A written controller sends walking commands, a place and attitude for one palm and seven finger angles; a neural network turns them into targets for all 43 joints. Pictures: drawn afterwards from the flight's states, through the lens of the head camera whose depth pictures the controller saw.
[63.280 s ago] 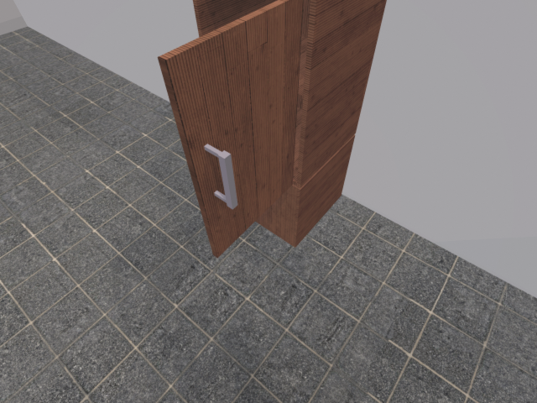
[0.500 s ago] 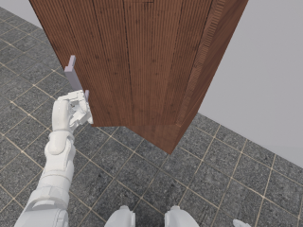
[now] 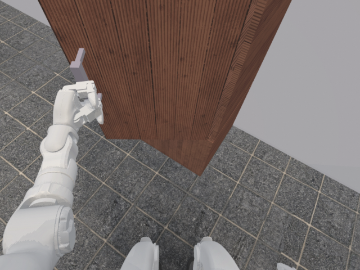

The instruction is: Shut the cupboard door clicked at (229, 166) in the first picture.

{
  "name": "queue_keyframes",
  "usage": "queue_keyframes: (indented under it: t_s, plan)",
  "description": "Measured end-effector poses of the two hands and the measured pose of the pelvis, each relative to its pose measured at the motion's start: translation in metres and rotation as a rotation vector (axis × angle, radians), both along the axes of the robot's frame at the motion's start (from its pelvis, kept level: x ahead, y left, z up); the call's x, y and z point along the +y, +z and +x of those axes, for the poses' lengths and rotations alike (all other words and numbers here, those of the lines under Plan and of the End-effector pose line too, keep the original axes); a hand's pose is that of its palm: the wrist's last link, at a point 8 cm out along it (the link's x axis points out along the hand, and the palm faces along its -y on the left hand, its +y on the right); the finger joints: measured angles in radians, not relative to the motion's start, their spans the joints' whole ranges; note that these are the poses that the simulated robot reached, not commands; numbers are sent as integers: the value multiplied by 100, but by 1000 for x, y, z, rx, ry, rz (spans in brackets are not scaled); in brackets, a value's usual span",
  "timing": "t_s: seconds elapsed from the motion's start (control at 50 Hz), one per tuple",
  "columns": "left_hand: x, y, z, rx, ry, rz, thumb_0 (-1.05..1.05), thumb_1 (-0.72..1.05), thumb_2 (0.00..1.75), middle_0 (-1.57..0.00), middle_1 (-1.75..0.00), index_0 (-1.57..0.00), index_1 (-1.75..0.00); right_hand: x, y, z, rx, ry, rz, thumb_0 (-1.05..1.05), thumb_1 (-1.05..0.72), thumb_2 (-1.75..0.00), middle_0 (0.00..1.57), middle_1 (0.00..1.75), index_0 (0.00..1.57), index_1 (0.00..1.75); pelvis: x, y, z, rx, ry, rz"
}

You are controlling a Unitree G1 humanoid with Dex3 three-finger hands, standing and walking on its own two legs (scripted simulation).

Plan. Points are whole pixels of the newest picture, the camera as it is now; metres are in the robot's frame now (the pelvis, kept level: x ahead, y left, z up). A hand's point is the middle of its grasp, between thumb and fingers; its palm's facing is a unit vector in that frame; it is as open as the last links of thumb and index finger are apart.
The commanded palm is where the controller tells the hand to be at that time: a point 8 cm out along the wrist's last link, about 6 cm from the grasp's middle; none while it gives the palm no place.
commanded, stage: push the door shut along its arc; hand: left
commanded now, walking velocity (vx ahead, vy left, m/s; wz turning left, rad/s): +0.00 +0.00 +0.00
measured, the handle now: (89, 84) +0.52 +0.21 +0.06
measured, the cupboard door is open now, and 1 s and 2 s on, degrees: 34 17 7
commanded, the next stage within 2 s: pull the fist back off the door in 1.38 s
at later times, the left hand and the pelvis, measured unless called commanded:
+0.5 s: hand (111, 87) +0.52 +0.16 +0.06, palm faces -0.15 -0.99 -0.02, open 3.1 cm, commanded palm +0.52 +0.19 +0.06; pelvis -0.01 +0.01 -0.02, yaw -1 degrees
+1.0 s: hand (131, 67) +0.58 +0.12 +0.06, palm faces -0.29 -0.96 +0.00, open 3.1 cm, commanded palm +0.58 +0.15 +0.06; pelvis +0.01 +0.01 -0.02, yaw -3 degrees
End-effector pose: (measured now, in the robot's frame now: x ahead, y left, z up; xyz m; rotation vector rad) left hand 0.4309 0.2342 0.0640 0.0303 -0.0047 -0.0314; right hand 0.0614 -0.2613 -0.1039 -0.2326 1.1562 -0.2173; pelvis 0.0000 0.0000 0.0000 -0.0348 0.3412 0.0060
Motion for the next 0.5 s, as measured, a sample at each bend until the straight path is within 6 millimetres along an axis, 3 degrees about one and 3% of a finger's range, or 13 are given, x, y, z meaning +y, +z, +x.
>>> queue_keyframes:
  t_s: [0.28,0.5]
  plan:
    - [-5,-3,42,22,-74,-9,2,90,90,-132,-150,-133,-150,-5,-3,-49,113,-43,-48,0,-90,-90,20,30,21,30,5,-12,-8,57,5,-21]
    - [-16,-3,72,34,-116,-5,2,90,90,-130,-150,-131,-150,4,-2,-72,174,-79,-46,0,-90,-90,20,30,21,30,10,-16,-5,91,-2,-34]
